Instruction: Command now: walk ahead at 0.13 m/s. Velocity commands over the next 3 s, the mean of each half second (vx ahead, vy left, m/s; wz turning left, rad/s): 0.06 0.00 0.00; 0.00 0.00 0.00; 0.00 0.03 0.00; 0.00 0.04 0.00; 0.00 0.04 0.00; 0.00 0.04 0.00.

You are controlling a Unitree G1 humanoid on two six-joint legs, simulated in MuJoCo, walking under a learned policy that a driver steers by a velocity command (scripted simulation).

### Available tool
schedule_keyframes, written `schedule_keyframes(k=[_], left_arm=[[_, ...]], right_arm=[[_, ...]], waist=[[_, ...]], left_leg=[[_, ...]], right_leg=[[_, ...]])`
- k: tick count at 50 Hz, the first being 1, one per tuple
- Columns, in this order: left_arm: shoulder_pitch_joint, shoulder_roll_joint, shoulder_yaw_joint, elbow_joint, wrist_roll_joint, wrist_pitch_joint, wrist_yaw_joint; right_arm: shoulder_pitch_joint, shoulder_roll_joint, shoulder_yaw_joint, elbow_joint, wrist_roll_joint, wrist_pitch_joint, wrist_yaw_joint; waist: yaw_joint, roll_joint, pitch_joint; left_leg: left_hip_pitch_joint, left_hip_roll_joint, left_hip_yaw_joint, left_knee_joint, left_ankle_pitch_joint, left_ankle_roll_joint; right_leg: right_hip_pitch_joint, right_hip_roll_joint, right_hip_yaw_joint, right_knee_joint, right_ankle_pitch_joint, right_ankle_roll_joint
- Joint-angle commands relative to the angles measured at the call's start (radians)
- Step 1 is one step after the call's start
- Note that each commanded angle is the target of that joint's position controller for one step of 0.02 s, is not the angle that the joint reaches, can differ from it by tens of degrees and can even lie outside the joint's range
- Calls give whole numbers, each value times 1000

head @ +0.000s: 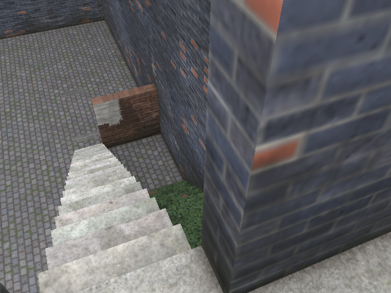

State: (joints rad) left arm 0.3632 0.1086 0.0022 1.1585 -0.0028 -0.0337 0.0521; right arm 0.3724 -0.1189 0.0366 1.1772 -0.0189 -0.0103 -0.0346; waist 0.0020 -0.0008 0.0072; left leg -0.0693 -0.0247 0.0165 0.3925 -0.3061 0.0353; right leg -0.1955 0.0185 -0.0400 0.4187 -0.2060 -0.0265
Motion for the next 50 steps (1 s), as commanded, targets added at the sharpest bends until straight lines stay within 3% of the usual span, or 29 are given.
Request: schedule_keyframes(k=[1, 5, 7, 8, 9, 10, 11, 12, 13, 14, 15, 16, 17, 20, 25, 29, 30, 32, 36, 42, 45, 50], left_arm=[[84, 43, 8, -8, 10, -9, -8], [84, 36, 13, -36, 18, -35, -19], [117, 29, 14, -40, 21, -51, -25], [129, 34, 15, -43, 25, -57, -24], [151, 28, 11, -38, 27, -63, -18], [89, 38, 3, -43, 11, -65, 0], [126, 55, 4, -42, 17, -62, 10], [145, 72, 3, -35, 18, -56, 15], [154, 74, 0, -34, 16, -45, 20], [143, 66, -6, -34, 11, -33, 24], [128, 67, -11, -40, 6, -19, 29], [114, 67, -12, -44, 4, -11, 32], [99, 86, -7, -53, 7, -13, 35], [100, 81, -5, -51, 2, -18, 32], [72, 69, -5, -49, 5, -17, 24], [57, 80, -5, -49, 8, -11, 22], [67, 69, -9, -41, 4, -6, 21], [58, 74, -7, -41, 4, -10, 19], [61, 80, -7, -33, 5, -13, 13], [73, 73, -9, -21, 5, -8, 10], [100, 79, -1, -12, -9, -13, 1], [107, 61, -1, -8, -2, -12, -3]], right_arm=[[125, -111, -31, 12, 3, -1, -2], [126, -122, -50, -16, 4, 1, -6], [128, -131, -59, -28, 5, -6, -7], [109, -123, -60, -41, -1, -3, -13], [102, -104, -57, -53, -2, -5, -13], [64, -52, -33, -62, -4, -11, -24], [140, -72, -44, -31, -3, 0, -31], [161, -81, -45, -20, 12, 5, -35], [168, -80, -44, -16, 18, 11, -35], [155, -73, -42, -15, 19, 18, -35], [122, -101, -52, -26, 18, 24, -31], [101, -99, -51, -30, 13, 29, -30], [80, -106, -52, -34, 18, 34, -33], [95, -97, -48, -24, 9, 42, -38], [57, -107, -48, -23, 3, 48, -37], [37, -111, -45, -22, 2, 43, -34], [50, -105, -43, -18, -7, 40, -29], [53, -89, -32, -12, -4, 35, -27], [53, -102, -27, -12, -2, 27, -25], [75, -90, -18, -6, -2, 21, -22], [114, -100, -23, 8, 10, 11, -15], [122, -79, -19, 3, 3, 7, -11]], waist=[[-4, 26, 136], [-5, 92, 212], [11, 77, 223], [18, 49, 197], [17, -2, 194], [-6, -92, 223], [-16, -65, 94], [-14, -69, 14], [-12, -69, -38], [-16, -66, -46], [-20, -55, -36], [-20, -54, -9], [-17, -41, 4], [-22, -14, 7], [-20, 10, 40], [-17, 9, 59], [-21, 1, 65], [-16, -5, 80], [-11, 6, 78], [-8, 8, 88], [-2, 14, 104], [-1, 7, 118]], left_leg=[[-140, 96, -118, -102, -131, 54], [-194, 164, -229, -130, -263, 128], [-192, 181, -239, -77, -146, 150], [-184, 166, -213, -27, -90, 156], [-196, 130, -168, 42, 41, 143], [-195, 134, -99, 72, 555, 52], [-101, 110, -62, 100, 431, 5], [-93, 92, -51, 115, 344, -16], [-73, 82, -48, 101, 271, -20], [-47, 81, -51, 75, 245, -19], [-30, 87, -52, 50, 273, -17], [-17, 94, -56, 33, 320, -17], [-6, 97, -59, 25, 379, -24], [30, 117, -62, 6, 458, -27], [20, 130, -68, -20, 415, -16], [-1, 131, -75, -53, 349, -11], [-2, 136, -77, -62, 330, -4], [-12, 138, -83, -76, 327, 2], [-21, 139, -86, -91, 295, 9], [-45, 138, -92, -105, 243, 13], [-72, 125, -90, -97, 173, 3], [-97, 124, -95, -86, 160, 10]], right_leg=[[-39, -56, 71, -13, -105, -26], [-124, -12, 19, 124, -200, -56], [-124, -14, 21, 148, -193, -70], [-101, -16, 43, 128, -200, -90], [-64, -40, 98, 96, -86, -104], [-17, -161, 180, 11, 646, -67], [74, -193, 158, 77, 926, -81], [163, -204, 157, 100, 1032, -83], [207, -212, 162, 97, 1035, -90], [202, -202, 157, 81, 950, -84], [185, -183, 147, 59, 840, -68], [158, -163, 132, 42, 753, -55], [142, -143, 119, 27, 691, -45], [111, -133, 116, 6, 582, -44], [74, -121, 117, -41, 433, -42], [71, -119, 119, -65, 354, -39], [68, -122, 121, -68, 334, -40], [64, -121, 120, -78, 313, -41], [68, -121, 124, -93, 258, -40], [56, -119, 122, -106, 182, -35], [47, -111, 112, -79, 138, -29], [9, -111, 114, -68, 109, -28]])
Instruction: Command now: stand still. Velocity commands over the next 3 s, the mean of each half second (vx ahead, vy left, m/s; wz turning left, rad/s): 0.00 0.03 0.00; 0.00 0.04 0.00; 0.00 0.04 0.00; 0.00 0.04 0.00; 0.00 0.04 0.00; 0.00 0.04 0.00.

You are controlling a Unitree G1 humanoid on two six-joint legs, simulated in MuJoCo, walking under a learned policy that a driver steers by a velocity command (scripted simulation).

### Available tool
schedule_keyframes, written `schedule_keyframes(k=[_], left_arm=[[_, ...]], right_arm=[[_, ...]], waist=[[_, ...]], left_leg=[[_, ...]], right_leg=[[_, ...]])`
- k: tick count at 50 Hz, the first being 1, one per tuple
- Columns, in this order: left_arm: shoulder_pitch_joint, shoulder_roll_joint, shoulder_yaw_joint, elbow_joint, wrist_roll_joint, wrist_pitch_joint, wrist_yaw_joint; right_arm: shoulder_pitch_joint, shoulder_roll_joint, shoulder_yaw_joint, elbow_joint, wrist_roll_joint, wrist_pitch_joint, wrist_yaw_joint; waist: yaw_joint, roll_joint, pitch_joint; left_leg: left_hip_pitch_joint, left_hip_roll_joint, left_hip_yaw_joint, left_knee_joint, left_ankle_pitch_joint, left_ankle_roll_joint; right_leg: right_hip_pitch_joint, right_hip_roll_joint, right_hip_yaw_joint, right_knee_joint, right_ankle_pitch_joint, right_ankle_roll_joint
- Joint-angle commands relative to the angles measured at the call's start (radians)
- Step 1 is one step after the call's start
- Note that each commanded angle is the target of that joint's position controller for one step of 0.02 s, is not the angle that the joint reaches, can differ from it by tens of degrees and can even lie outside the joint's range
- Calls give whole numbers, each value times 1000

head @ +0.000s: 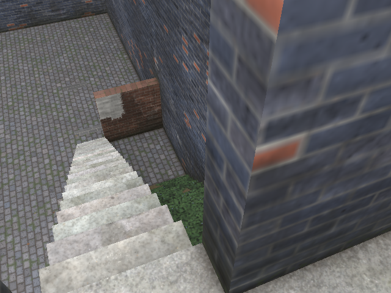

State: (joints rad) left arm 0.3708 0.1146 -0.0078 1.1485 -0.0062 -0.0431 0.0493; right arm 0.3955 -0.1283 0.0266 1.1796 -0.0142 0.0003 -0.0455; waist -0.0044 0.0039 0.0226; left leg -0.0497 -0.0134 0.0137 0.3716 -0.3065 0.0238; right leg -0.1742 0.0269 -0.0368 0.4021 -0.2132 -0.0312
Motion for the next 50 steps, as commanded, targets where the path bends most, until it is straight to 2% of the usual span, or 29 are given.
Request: schedule_keyframes(k=[1, 2, 8, 9, 10, 12, 14, 21, 24, 39, 43, 50], left_arm=[[101, 55, 9, 2, 1, -3, 0], [80, 49, 5, -5, 5, -3, 3], [103, 47, 3, 4, 2, -3, 6], [77, 65, 8, -33, 21, -8, 1], [82, 85, 13, -34, 19, -11, 0], [86, 69, 12, -33, 14, -11, 1], [78, 65, 14, -35, 12, -2, 4], [59, 68, 18, -41, 13, 6, 8], [54, 63, 16, -37, 14, 14, 1], [45, 60, 10, -19, 11, 21, 2], [45, 63, 11, -19, 11, 17, 9], [42, 59, 10, -19, 11, 18, 9]], right_arm=[[101, -70, -9, -1, -1, -4, -1], [82, -59, -4, -8, -6, -2, -4], [106, -62, -4, -7, -3, 0, -7], [133, -96, -19, 22, 7, 11, -14], [131, -85, -20, 16, 2, 17, -17], [124, -73, -22, 5, -2, 23, -17], [132, -69, -24, 4, -7, 22, -18], [129, -75, -31, -15, -8, 20, -17], [139, -71, -31, -9, -8, 12, -8], [144, -69, -34, -22, -5, -1, -8], [136, -74, -37, -35, -5, 5, -16], [134, -75, -41, -44, -6, 7, -15]], waist=[[6, 2, 101], [4, 1, 89], [1, -2, 90], [23, 59, 105], [19, 29, 93], [15, -16, 87], [20, -36, 82], [23, -21, 81], [25, -21, 89], [26, -3, 99], [26, 2, 93], [22, -8, 86]], left_leg=[[-116, 112, -92, -62, 164, 23], [-113, 113, -91, -73, 179, 24], [-107, 111, -91, -75, 175, 25], [-122, 78, -75, -60, 176, 28], [-103, 79, -73, -52, 175, 31], [-92, 80, -74, -47, 173, 36], [-97, 80, -73, -47, 169, 38], [-106, 79, -84, -54, 190, 49], [-108, 83, -87, -68, 174, 52], [-109, 92, -100, -99, 202, 62], [-107, 91, -101, -95, 238, 65], [-98, 91, -99, -85, 268, 67]], right_leg=[[-14, -120, 111, -49, 117, -23], [-10, -122, 115, -61, 135, -25], [-12, -123, 115, -59, 132, -21], [-19, -153, 132, -48, 156, -29], [-40, -154, 136, -44, 159, -35], [-65, -149, 133, -41, 145, -34], [-58, -147, 133, -44, 134, -39], [-71, -146, 123, -30, 100, -38], [-68, -138, 113, -31, 78, -25], [-58, -133, 89, -14, 86, -5], [-65, -138, 88, -5, 91, -9], [-71, -140, 81, 5, 94, -6]])
Over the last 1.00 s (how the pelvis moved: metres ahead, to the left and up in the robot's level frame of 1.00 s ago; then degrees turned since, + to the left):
0.01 -0.01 0.00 1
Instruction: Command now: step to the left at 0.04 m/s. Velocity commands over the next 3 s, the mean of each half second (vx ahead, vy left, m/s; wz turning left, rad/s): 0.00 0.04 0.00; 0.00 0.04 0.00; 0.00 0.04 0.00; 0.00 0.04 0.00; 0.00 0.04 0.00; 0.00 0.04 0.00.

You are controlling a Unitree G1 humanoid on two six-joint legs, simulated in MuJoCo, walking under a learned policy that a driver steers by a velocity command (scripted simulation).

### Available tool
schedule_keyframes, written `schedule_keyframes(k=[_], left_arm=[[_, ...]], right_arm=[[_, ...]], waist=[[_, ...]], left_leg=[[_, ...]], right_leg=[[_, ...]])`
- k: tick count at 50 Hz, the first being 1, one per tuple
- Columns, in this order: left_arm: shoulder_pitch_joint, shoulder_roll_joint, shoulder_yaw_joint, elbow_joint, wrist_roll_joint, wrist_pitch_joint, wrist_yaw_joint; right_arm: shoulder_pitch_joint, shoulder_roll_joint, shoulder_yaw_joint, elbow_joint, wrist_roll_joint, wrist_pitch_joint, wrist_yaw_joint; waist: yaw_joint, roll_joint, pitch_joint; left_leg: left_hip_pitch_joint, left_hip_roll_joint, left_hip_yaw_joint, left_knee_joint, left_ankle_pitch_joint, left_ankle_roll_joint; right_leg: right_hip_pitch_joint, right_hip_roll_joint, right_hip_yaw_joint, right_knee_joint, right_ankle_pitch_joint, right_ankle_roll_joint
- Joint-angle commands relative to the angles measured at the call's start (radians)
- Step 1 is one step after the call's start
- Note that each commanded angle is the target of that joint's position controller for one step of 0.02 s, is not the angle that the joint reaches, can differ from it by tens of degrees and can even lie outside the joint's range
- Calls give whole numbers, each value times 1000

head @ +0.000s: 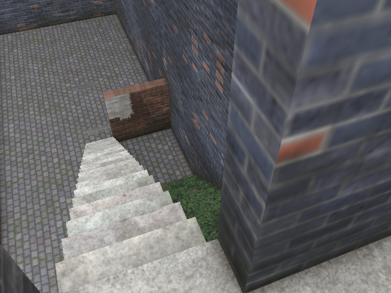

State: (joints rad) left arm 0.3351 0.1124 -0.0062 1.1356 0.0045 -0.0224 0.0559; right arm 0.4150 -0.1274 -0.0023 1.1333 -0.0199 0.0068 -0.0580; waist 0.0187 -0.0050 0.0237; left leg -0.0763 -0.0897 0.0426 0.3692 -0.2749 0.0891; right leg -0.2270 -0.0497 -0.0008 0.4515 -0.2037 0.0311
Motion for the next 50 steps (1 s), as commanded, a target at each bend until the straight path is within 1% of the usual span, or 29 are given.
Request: schedule_keyframes(k=[1, 7, 9, 13, 14, 17, 19, 24, 25, 27, 28, 29, 30, 31, 34, 35, 36, 37, 38, 39, 40, 41, 42, 43, 45, 46, 47, 48, 50], left_arm=[[77, 62, 8, -6, 0, -3, 2], [74, 64, 9, -7, 1, -2, 3], [82, 59, 8, 1, 0, -7, 4], [79, 62, 8, 3, 0, -9, 3], [72, 66, 9, -3, 0, -5, 2], [83, 62, 8, 5, 0, -8, 3], [75, 66, 9, 0, 0, -3, 2], [86, 62, 9, 5, 1, -6, 4], [78, 65, 10, 0, 1, -2, 3], [79, 65, 10, -1, 1, -1, 3], [86, 64, 10, 4, 1, -4, 3], [79, 65, 10, -1, 1, 0, 3], [86, 64, 10, 3, 1, -3, 3], [79, 65, 10, -2, 1, 1, 3], [86, 65, 10, 2, 2, -2, 3], [78, 66, 11, -2, 1, 1, 2], [85, 65, 11, 2, 2, -2, 3], [78, 66, 11, -3, 1, 1, 2], [85, 65, 11, 1, 2, -2, 3], [77, 66, 11, -3, 2, 2, 2], [85, 65, 11, 1, 2, -2, 3], [77, 66, 12, -4, 2, 2, 2], [84, 65, 11, 1, 2, -1, 2], [77, 67, 12, -4, 2, 2, 2], [84, 63, 11, 2, 2, -2, 2], [76, 66, 12, -4, 2, 2, 1], [83, 66, 12, 1, 2, -1, 2], [76, 67, 12, -4, 2, 2, 1], [85, 63, 11, 2, 2, -2, 2]], right_arm=[[114, -77, -13, 1, 0, 0, -2], [107, -80, -15, -5, 0, 1, -2], [113, -70, -10, -2, 4, -1, -6], [108, -79, -11, -5, 4, -3, -5], [101, -89, -15, -8, 0, -3, -2], [111, -75, -10, -6, 4, -3, -5], [104, -87, -14, -9, -1, -2, -3], [114, -75, -10, -7, 3, -2, -6], [107, -86, -14, -10, -1, -1, -3], [108, -86, -15, -10, -1, 0, -3], [114, -76, -11, -8, 3, -1, -5], [108, -85, -15, -11, -1, 0, -3], [115, -76, -11, -8, 3, -1, -6], [109, -85, -15, -11, -1, 0, -4], [115, -77, -11, -9, 3, 0, -6], [109, -86, -15, -12, -1, 1, -4], [114, -77, -11, -10, 3, 0, -6], [108, -86, -15, -12, -1, 1, -4], [114, -77, -11, -10, 3, 0, -6], [108, -86, -15, -13, -1, 0, -4], [114, -77, -11, -10, 3, -1, -6], [108, -86, -15, -13, -1, 0, -3], [114, -77, -11, -11, 3, -1, -5], [108, -86, -15, -13, -1, 0, -3], [115, -76, -10, -10, 3, -1, -6], [107, -87, -14, -14, -1, 0, -3], [114, -78, -11, -11, 3, -1, -5], [108, -87, -15, -14, -1, -1, -3], [116, -75, -10, -11, 4, -2, -6]], waist=[[-1, 0, 85], [-1, -1, 83], [-1, 0, 95], [0, 1, 90], [-1, 2, 79], [0, 2, 87], [-1, 2, 79], [-1, 1, 85], [-1, 1, 78], [-2, 1, 78], [0, -1, 83], [-2, -1, 79], [0, -2, 84], [-2, -1, 80], [0, -3, 86], [-2, -2, 82], [0, -3, 87], [-2, -2, 83], [0, -3, 87], [-2, -2, 83], [0, -3, 88], [-2, -2, 83], [0, -3, 88], [-1, -2, 84], [-1, -2, 92], [-1, -1, 84], [0, -3, 89], [-1, -1, 84], [0, -2, 91]], left_leg=[[-71, 168, -128, -82, 240, 2], [-69, 167, -127, -79, 257, 2], [-75, 169, -132, -92, 241, -1], [-64, 168, -129, -89, 259, -1], [-59, 165, -124, -78, 276, 1], [-57, 167, -125, -82, 273, 0], [-55, 164, -121, -71, 286, 2], [-57, 167, -123, -73, 281, 2], [-55, 164, -119, -64, 289, 4], [-55, 164, -119, -62, 290, 4], [-53, 166, -122, -68, 284, 3], [-56, 164, -119, -61, 288, 4], [-55, 166, -122, -68, 280, 3], [-58, 164, -119, -60, 284, 5], [-57, 166, -123, -68, 274, 4], [-60, 164, -119, -61, 278, 5], [-58, 166, -123, -68, 270, 4], [-60, 164, -119, -61, 274, 5], [-59, 166, -123, -69, 267, 4], [-61, 163, -120, -62, 271, 6], [-60, 166, -123, -70, 264, 4], [-62, 163, -120, -63, 267, 6], [-60, 166, -123, -71, 260, 4], [-62, 163, -120, -64, 264, 6], [-65, 166, -124, -74, 252, 4], [-63, 163, -120, -66, 258, 6], [-61, 165, -123, -72, 254, 5], [-63, 164, -119, -66, 260, 6], [-65, 166, -123, -75, 248, 4]], right_leg=[[-18, -63, 45, -43, 86, -68], [-18, -64, 41, -39, 90, -66], [-12, -60, 43, -43, 81, -63], [-7, -61, 43, -43, 92, -62], [-8, -66, 40, -39, 104, -63], [-8, -62, 41, -42, 96, -61], [-10, -67, 39, -38, 107, -63], [-8, -63, 39, -39, 100, -62], [-9, -68, 38, -36, 111, -63], [-11, -68, 37, -35, 111, -64], [-11, -63, 39, -37, 103, -64], [-11, -68, 37, -35, 111, -64], [-11, -64, 40, -38, 102, -64], [-12, -68, 37, -36, 110, -65], [-12, -64, 40, -39, 100, -64], [-12, -68, 38, -37, 108, -65], [-12, -64, 40, -40, 99, -64], [-12, -69, 37, -38, 107, -65], [-12, -64, 40, -41, 98, -64], [-13, -69, 37, -39, 106, -65], [-12, -64, 39, -42, 96, -64], [-13, -69, 37, -39, 105, -65], [-12, -64, 39, -42, 95, -64], [-13, -69, 37, -40, 103, -65], [-11, -64, 38, -44, 92, -63], [-11, -69, 37, -42, 102, -64], [-12, -64, 39, -44, 94, -64], [-12, -69, 36, -42, 102, -64], [-10, -64, 37, -45, 90, -63]])
Over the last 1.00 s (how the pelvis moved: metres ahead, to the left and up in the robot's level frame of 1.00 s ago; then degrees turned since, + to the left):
-0.02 0.04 0.00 0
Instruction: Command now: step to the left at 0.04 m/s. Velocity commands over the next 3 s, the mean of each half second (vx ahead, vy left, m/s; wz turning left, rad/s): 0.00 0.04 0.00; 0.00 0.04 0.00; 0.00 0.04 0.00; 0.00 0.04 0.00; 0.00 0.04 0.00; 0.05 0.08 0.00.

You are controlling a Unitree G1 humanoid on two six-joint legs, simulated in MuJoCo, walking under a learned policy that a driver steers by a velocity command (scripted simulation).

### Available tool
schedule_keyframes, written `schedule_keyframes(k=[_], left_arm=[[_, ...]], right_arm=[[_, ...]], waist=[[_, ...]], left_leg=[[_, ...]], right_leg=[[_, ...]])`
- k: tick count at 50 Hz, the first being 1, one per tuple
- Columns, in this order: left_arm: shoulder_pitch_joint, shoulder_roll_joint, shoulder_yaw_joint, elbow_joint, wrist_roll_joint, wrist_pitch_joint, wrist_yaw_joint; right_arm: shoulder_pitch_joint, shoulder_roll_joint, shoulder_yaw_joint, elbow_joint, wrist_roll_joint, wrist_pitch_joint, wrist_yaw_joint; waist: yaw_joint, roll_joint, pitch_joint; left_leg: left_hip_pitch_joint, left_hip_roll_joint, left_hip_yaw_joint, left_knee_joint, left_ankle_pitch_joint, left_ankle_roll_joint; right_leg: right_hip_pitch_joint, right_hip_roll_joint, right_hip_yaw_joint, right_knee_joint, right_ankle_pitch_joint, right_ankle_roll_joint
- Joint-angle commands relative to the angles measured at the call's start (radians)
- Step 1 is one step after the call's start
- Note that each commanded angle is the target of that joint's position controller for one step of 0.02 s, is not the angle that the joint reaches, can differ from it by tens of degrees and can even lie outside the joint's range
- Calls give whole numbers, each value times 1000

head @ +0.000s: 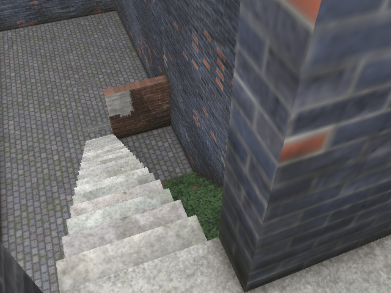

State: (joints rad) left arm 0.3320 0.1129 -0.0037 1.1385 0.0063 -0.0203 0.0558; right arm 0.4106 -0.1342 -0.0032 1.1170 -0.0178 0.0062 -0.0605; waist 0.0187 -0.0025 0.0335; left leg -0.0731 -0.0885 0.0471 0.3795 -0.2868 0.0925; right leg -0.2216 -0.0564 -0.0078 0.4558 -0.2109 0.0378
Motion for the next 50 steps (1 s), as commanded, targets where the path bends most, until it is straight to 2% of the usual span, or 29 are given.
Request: schedule_keyframes(k=[1, 5, 6, 8, 9, 11, 14, 15, 16, 19, 24, 29, 31, 34, 38, 39, 45, 48, 50], left_arm=[[80, 66, 9, -7, 0, 0, 1], [89, 62, 8, -1, 0, -4, 2], [81, 66, 9, -7, 0, 0, 1], [89, 62, 8, -1, 0, -4, 2], [81, 66, 9, -7, 0, 0, 1], [90, 62, 8, -1, 0, -4, 1], [80, 65, 9, -8, 1, 0, 1], [88, 64, 9, -3, 1, -3, 2], [81, 65, 9, -7, 0, 0, 1], [89, 64, 9, -3, 1, -3, 2], [81, 65, 9, -8, 1, 1, 1], [87, 64, 9, -4, 1, -3, 2], [79, 68, 10, -10, 1, 2, 1], [87, 64, 10, -4, 1, -2, 2], [79, 68, 11, -10, 1, 2, 1], [87, 64, 10, -5, 1, -2, 2], [78, 68, 11, -10, 1, 2, 0], [86, 64, 10, -5, 1, -2, 1], [78, 68, 11, -11, 1, 2, 0]], right_arm=[[113, -79, -13, 2, -3, -1, -1], [121, -68, -8, 6, 2, -2, -3], [114, -79, -13, 2, -3, -1, 0], [122, -68, -8, 6, 1, -2, -3], [115, -79, -12, 2, -3, -1, 0], [123, -68, -8, 6, 2, -3, -3], [114, -78, -13, 2, -2, -2, 0], [120, -68, -9, 5, 2, -3, -2], [115, -77, -12, 3, -2, -2, 0], [121, -67, -9, 6, 2, -3, -2], [115, -77, -13, 3, -2, -2, 0], [120, -67, -9, 6, 2, -4, -2], [113, -78, -14, 2, -3, -2, 0], [120, -66, -9, 6, 2, -4, -2], [112, -78, -14, 2, -3, -3, 0], [120, -67, -9, 5, 2, -4, -2], [113, -78, -14, 2, -3, -3, 0], [120, -66, -9, 6, 2, -4, -2], [113, -77, -14, 2, -3, -3, 0]], waist=[[-1, -3, 74], [0, -4, 82], [-1, -2, 75], [0, -3, 83], [-1, -2, 75], [0, -3, 83], [-1, -2, 73], [1, -4, 78], [-1, -3, 73], [1, -4, 80], [-1, -3, 75], [1, -4, 79], [0, -3, 70], [1, -5, 79], [0, -3, 70], [1, -5, 78], [0, -3, 70], [1, -4, 79], [0, -3, 71]], left_leg=[[-67, 162, -124, -78, 266, 3], [-69, 165, -127, -86, 257, 1], [-68, 163, -123, -78, 264, 3], [-70, 165, -127, -87, 255, 1], [-68, 163, -123, -78, 264, 3], [-70, 166, -127, -87, 256, 1], [-69, 164, -123, -78, 265, 3], [-67, 166, -126, -85, 259, 1], [-69, 164, -122, -77, 264, 3], [-69, 166, -126, -85, 257, 2], [-71, 164, -122, -77, 263, 3], [-69, 167, -125, -84, 257, 2], [-67, 165, -121, -74, 268, 4], [-70, 167, -124, -83, 256, 2], [-68, 165, -120, -74, 267, 4], [-69, 168, -124, -82, 258, 3], [-68, 165, -119, -74, 265, 5], [-71, 167, -123, -83, 253, 3], [-69, 165, -119, -74, 263, 5]], right_leg=[[-16, -62, 43, -47, 108, -70], [-16, -57, 43, -50, 96, -69], [-16, -62, 42, -48, 107, -70], [-16, -57, 43, -51, 96, -69], [-17, -62, 41, -48, 107, -70], [-16, -57, 42, -51, 96, -69], [-16, -62, 40, -47, 107, -70], [-16, -57, 42, -49, 99, -69], [-16, -62, 40, -47, 107, -70], [-18, -58, 42, -50, 98, -69], [-18, -62, 39, -47, 107, -70], [-18, -58, 40, -50, 98, -69], [-20, -63, 38, -46, 109, -70], [-19, -58, 39, -49, 98, -69], [-20, -63, 37, -47, 109, -70], [-20, -57, 37, -49, 98, -69], [-20, -63, 36, -47, 108, -70], [-19, -58, 37, -50, 97, -69], [-21, -63, 35, -47, 108, -69]])
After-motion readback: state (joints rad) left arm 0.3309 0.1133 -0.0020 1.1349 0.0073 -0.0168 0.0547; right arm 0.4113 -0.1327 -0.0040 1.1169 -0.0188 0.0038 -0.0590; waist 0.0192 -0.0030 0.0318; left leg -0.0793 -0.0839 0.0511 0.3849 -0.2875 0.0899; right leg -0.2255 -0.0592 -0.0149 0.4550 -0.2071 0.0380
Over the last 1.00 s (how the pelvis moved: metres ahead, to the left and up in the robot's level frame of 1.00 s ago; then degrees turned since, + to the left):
0.00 0.00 0.00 0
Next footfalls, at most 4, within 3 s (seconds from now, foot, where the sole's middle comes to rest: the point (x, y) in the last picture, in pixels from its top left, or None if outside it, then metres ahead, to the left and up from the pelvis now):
none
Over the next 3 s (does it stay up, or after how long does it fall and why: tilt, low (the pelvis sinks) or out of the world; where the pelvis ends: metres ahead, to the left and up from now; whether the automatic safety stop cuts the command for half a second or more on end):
stays up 0.02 0.06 0.00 its command is cut before an obstacle from the start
